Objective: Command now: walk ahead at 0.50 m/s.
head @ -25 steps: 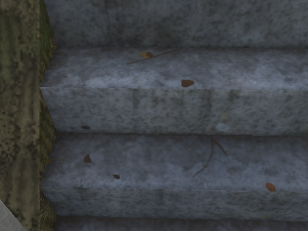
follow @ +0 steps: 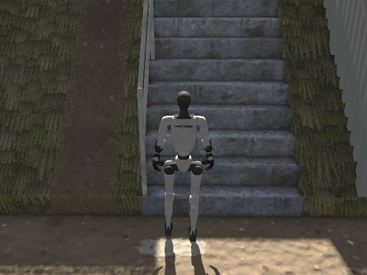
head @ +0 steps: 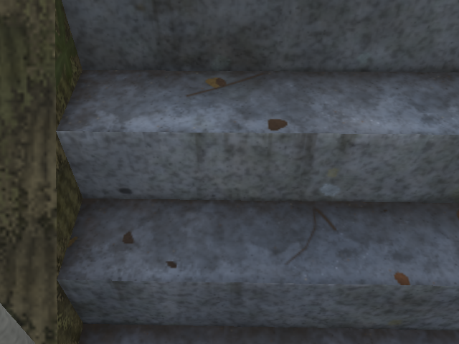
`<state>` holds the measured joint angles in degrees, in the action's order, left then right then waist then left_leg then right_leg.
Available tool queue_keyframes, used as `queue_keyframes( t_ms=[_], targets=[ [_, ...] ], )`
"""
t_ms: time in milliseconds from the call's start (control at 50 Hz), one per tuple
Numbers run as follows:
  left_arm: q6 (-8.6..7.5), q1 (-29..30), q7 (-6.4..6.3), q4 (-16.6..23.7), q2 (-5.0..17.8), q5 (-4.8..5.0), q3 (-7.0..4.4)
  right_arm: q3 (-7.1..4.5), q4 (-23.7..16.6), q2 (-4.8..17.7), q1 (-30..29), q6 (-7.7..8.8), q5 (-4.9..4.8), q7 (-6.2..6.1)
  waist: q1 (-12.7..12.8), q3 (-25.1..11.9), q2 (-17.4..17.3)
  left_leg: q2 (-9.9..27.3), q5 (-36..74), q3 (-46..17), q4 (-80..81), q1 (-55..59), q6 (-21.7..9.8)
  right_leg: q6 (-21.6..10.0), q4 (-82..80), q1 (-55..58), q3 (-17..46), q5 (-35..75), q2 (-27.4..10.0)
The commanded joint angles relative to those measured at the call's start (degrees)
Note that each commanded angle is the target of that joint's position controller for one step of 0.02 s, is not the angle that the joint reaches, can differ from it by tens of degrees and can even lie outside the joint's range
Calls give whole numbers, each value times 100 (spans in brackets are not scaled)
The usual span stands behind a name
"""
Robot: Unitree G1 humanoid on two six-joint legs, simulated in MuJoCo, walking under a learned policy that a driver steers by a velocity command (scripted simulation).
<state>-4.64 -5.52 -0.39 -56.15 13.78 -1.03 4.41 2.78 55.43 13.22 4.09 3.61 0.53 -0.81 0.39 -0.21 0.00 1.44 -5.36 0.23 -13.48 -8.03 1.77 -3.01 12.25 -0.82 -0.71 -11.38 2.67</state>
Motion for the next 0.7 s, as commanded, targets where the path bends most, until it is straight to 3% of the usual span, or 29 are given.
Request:
queue_keyframes(
  t_ms=[20, 700],
  targets=[
    [-65, 256, -14, 299, 630, 4, -118, -104, -332, 580, -329, 72, -2, -14, 2, -355, 23, 637, 938, -485, -34, 427, -112, 82, -132, -253, 560, 1549, -1029],
    [-51, 299, -18, 267, 711, 12, -118, -90, -360, 654, -367, 66, 0, -15, 4, -371, 18, 655, 989, -470, -39, 462, -103, 88, -140, -208, 555, 1619, -1037]
  ],
)
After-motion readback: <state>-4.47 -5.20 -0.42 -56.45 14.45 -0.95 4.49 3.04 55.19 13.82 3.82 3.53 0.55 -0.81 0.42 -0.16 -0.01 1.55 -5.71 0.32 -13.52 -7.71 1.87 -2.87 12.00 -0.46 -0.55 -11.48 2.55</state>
